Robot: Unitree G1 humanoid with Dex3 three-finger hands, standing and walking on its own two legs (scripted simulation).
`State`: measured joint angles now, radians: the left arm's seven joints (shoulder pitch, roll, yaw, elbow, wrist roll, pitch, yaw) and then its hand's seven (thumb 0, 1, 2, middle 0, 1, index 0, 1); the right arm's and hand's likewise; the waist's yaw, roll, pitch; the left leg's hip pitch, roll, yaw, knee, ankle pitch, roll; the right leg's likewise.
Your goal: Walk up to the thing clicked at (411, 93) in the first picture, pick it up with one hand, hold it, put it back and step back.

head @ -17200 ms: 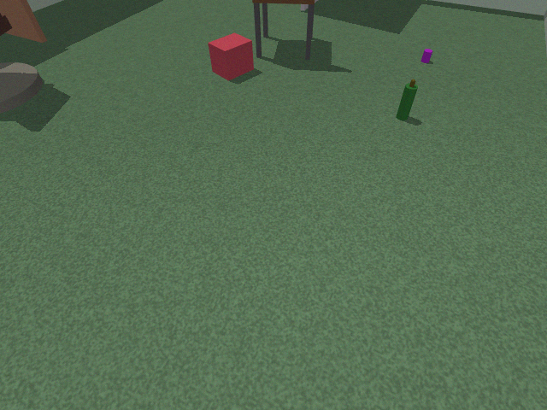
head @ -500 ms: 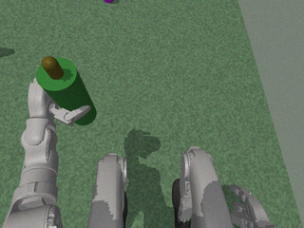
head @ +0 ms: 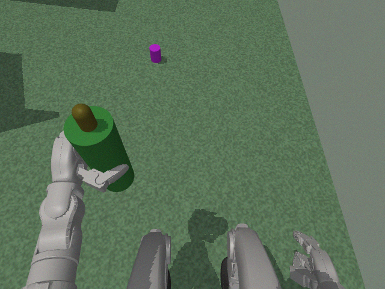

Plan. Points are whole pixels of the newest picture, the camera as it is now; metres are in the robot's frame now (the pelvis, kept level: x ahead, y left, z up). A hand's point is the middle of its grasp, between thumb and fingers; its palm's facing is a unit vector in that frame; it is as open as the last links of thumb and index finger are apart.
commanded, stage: lift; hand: left
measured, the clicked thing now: (103, 151) +0.37 +0.18 +0.05
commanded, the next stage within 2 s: hold in 1.16 s
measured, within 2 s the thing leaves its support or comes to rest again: neither
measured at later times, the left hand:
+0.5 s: hand (88, 127) +0.37 +0.18 +0.13, palm faces +0.04 -1.00 -0.01, open 10.3 cm
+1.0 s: hand (86, 109) +0.37 +0.17 +0.17, palm faces +0.02 -1.00 +0.01, open 10.3 cm
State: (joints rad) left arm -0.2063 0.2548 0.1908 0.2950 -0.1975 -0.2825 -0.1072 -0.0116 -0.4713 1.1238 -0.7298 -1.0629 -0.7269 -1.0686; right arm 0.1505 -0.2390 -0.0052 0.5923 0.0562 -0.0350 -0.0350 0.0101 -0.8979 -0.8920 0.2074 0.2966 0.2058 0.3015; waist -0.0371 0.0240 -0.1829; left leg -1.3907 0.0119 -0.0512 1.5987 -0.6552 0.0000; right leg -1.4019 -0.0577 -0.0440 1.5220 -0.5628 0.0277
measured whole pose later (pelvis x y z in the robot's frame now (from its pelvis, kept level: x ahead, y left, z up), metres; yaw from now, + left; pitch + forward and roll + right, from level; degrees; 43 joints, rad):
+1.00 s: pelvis +0.04 +0.00 +0.13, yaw +0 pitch +11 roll -2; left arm -0.12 0.21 0.16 0.40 -0.20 -0.35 -0.16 -0.01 -0.47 1.13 -0.72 -1.08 -0.72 -1.08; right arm 0.23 -0.23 -0.01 0.64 0.02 -0.05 -0.04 0.01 -0.89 -0.89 0.21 0.30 0.21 0.30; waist -0.03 0.01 -0.07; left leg -0.70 0.03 -0.02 1.01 -0.50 -0.01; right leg -0.72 -0.04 -0.04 0.95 -0.42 0.02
